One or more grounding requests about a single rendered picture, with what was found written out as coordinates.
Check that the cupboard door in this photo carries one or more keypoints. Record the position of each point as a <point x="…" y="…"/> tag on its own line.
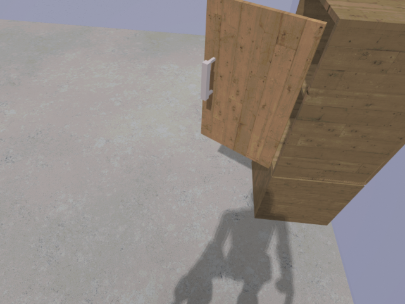
<point x="262" y="56"/>

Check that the handle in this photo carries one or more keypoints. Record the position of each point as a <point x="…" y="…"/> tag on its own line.
<point x="205" y="78"/>

